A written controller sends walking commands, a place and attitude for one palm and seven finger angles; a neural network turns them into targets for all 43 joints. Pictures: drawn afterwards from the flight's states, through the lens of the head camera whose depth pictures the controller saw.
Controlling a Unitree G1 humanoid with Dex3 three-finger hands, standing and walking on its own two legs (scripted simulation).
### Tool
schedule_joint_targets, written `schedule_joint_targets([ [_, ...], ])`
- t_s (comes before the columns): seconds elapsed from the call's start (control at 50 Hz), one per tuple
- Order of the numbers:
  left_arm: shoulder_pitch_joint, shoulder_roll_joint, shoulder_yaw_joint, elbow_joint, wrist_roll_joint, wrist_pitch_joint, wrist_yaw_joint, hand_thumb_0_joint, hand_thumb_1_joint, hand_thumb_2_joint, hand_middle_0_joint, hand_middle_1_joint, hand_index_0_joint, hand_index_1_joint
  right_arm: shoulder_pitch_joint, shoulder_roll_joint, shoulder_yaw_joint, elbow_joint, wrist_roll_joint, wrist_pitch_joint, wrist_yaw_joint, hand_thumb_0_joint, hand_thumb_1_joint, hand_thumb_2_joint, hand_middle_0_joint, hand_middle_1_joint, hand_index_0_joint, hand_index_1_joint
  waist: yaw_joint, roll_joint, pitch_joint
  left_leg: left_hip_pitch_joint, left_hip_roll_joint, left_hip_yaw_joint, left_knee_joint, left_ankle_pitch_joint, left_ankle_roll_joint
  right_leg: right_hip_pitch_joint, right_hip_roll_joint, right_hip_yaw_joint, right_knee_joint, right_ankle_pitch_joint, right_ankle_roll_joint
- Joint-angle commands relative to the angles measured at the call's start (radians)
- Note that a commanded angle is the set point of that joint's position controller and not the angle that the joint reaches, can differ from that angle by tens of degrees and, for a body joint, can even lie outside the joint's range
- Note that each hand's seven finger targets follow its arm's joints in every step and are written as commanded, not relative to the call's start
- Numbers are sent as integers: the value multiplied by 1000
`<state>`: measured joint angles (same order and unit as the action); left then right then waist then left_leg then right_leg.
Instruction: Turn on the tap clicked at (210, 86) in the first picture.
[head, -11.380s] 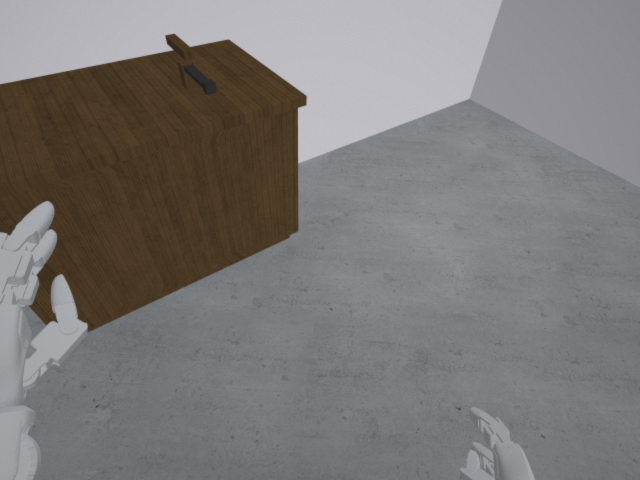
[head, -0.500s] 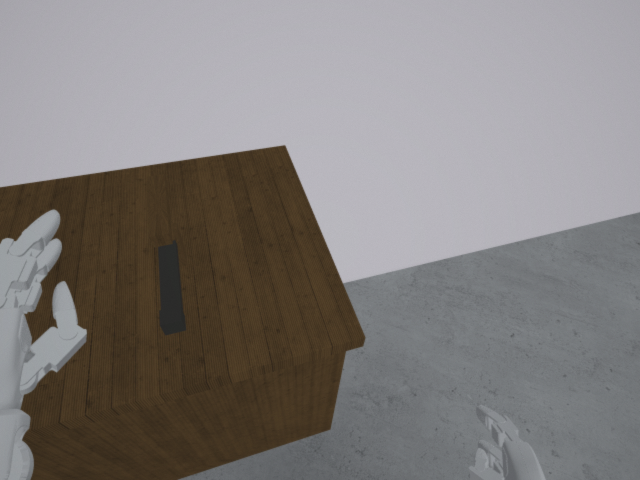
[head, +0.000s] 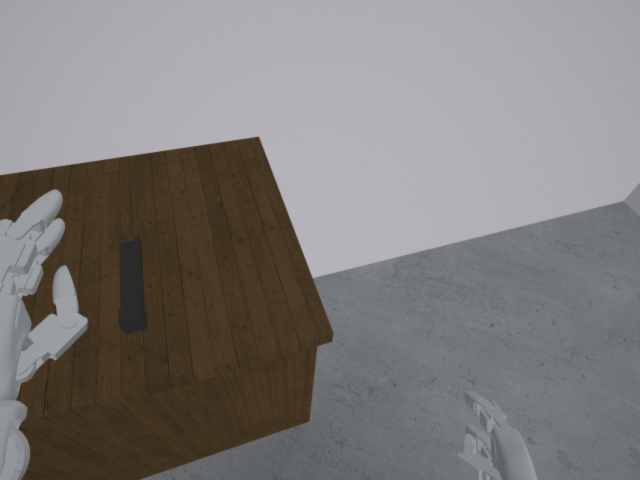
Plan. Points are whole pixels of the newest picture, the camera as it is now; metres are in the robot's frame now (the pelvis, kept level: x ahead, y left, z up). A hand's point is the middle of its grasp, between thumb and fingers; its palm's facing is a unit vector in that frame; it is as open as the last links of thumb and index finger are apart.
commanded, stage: shuffle to correct the standing spot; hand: left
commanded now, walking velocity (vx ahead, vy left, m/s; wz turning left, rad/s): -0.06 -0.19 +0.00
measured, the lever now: (133, 319) +0.31 +0.28 -0.01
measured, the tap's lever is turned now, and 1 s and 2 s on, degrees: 0 0 0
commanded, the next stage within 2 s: come to a stop and stand still in 0.60 s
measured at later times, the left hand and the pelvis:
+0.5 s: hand (131, 337) +0.20 +0.18 +0.17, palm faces +0.31 -0.86 -0.40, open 7.4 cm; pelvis +0.00 -0.05 -0.01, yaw +1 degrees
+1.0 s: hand (57, 302) +0.21 +0.24 +0.20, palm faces +0.41 -0.79 -0.46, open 7.4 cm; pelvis -0.02 -0.03 -0.01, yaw +3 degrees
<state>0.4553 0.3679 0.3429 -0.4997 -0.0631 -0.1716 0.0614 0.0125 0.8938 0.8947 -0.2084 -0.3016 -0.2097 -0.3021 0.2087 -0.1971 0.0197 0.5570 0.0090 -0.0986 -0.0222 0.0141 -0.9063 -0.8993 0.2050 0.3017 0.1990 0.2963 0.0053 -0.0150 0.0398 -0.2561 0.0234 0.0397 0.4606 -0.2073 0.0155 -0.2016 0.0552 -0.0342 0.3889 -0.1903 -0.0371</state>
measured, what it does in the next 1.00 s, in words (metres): stands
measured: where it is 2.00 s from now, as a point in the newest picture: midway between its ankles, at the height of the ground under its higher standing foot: outside the picture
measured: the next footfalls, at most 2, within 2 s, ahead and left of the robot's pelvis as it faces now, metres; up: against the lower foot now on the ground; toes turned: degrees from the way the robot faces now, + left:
none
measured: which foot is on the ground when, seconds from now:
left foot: down 0.00-1.00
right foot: down 0.00-1.00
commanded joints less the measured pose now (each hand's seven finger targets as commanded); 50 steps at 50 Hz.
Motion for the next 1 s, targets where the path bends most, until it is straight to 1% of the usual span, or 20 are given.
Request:
schedule_joint_targets([
  [0.0,-26,212,167,-260,-15,-75,29,0,900,900,-200,-300,-200,-300,-86,-125,-63,-155,0,-49,-17,0,-900,-900,200,300,200,300,8,124,-183,71,128,-117,-51,181,10,48,-105,78,-26,182,20],
  [0.02,-16,177,142,-259,-20,-74,23,0,900,900,-200,-300,-200,-300,-80,-123,-64,-153,-1,-45,-18,0,-900,-900,200,300,200,300,3,109,-188,71,130,-114,-43,199,10,51,-104,75,-24,198,19],
  [0.12,21,157,129,-192,-33,-55,13,0,900,900,-200,-300,-200,-300,-80,-130,-69,-146,5,-32,-23,0,-900,-900,200,300,200,300,-2,58,-168,62,127,-95,-21,158,8,22,-117,97,-34,204,20],
  [0.26,-22,178,125,-213,-38,-42,21,0,900,900,-200,-300,-200,-300,-94,-128,-67,-151,10,-30,-30,0,-900,-900,200,300,200,300,1,19,-142,44,105,-75,16,45,15,-21,-143,136,-65,149,29],
  [0.3,-43,202,138,-255,-39,-43,26,0,900,900,-200,-300,-200,-300,-106,-125,-66,-154,10,-32,-31,0,-900,-900,200,300,200,300,2,39,-147,49,99,-74,25,41,14,-26,-151,142,-67,143,28],
  [0.48,32,187,144,-266,-44,-57,25,0,900,900,-200,-300,-200,-300,-95,-122,-69,-159,4,-32,-29,0,-900,-900,200,300,200,300,10,65,-128,11,115,-79,18,113,14,-11,-136,114,-52,218,66],
  [0.5,45,198,157,-252,-44,-56,25,0,900,900,-200,-300,-200,-300,-97,-120,-70,-158,2,-30,-31,0,-900,-900,200,300,200,300,8,81,-134,12,113,-78,8,96,13,-13,-136,114,-52,198,68],
  [0.58,53,179,147,-208,-50,-46,23,0,900,900,-200,-300,-200,-300,-86,-123,-76,-154,8,-27,-31,0,-900,-900,200,300,200,300,5,-15,-154,15,95,-55,41,6,15,-34,-149,141,-84,102,78],
  [0.62,41,168,128,-210,-52,-41,23,0,900,900,-200,-300,-200,-300,-89,-120,-69,-152,10,-29,-32,0,-900,-900,200,300,200,300,-1,-3,-153,25,88,-61,40,-27,15,-61,-154,147,-93,39,62],
  [0.68,13,185,130,-231,-52,-39,30,0,900,900,-200,-300,-200,-300,-97,-123,-67,-151,11,-35,-32,0,-900,-900,200,300,200,300,1,-12,-135,29,88,-55,53,-64,21,-98,-162,170,-129,-54,75],
  [0.7,-8,201,140,-246,-51,-39,36,0,900,900,-200,-300,-200,-300,-109,-120,-61,-151,13,-38,-33,0,-900,-900,200,300,200,300,1,17,-137,35,83,-64,49,-66,19,-99,-168,175,-133,-73,67],
  [0.78,-16,183,117,-229,-39,-32,62,0,900,900,-200,-300,-200,-300,-115,-119,-50,-135,17,-48,-33,0,-900,-900,200,300,200,300,3,33,-133,51,68,-78,52,-63,25,-82,-185,213,-172,-146,71],
  [0.8,-20,200,128,-234,-37,-30,65,0,900,900,-200,-300,-200,-300,-123,-122,-50,-134,17,-47,-34,0,-900,-900,200,300,200,300,4,56,-124,55,67,-84,42,-59,25,-84,-186,205,-173,-148,65],
  [0.82,-25,176,104,-226,-35,-29,66,0,900,900,-200,-300,-200,-300,-122,-119,-45,-132,16,-47,-34,0,-900,-900,200,300,200,300,0,57,-113,52,67,-88,30,-64,24,-84,-181,196,-172,-163,59],
  [0.88,-27,173,97,-209,-27,-28,70,0,900,900,-200,-300,-200,-300,-123,-128,-44,-129,16,-49,-33,0,-900,-900,200,300,200,300,2,68,-85,47,72,-102,-5,-58,27,-74,-167,178,-171,-153,46],
  [0.9,-993,941,391,-446,-10,-182,75,0,900,900,-200,-300,-200,-300,6,-173,120,-225,55,-41,-114,0,-900,-900,200,300,200,300,-75,252,122,-194,31,-104,-26,-165,10,-61,-80,62,-63,-192,73],
  [0.92,-645,357,277,-17,23,-129,45,0,900,900,-200,-300,-200,-300,-62,-51,0,-135,65,-106,-71,0,-900,-900,200,300,200,300,-10,115,-49,-73,102,-69,29,-147,29,-179,-136,55,-17,-350,44],
  [0.94,-467,376,273,9,18,-111,40,0,900,900,-200,-300,-200,-300,-73,-113,-24,-115,33,-107,-45,0,-900,-900,200,300,200,300,15,84,-29,-63,51,-77,21,-188,6,-167,-93,124,-73,-333,32],
  [0.96,-353,310,216,118,2,-94,31,0,900,900,-200,-300,-200,-300,-54,-157,-53,-92,14,-102,-35,0,-900,-900,200,300,200,300,28,48,-11,-29,17,-44,87,-182,-2,-178,-121,190,-129,-289,13],
  [0.98,-277,250,164,117,-6,-94,18,0,900,900,-200,-300,-200,-300,-33,-144,-55,-97,18,-100,-18,0,-900,-900,200,300,200,300,22,-7,-30,-14,-2,-37,127,-173,-6,-191,-170,231,-160,-305,5],
])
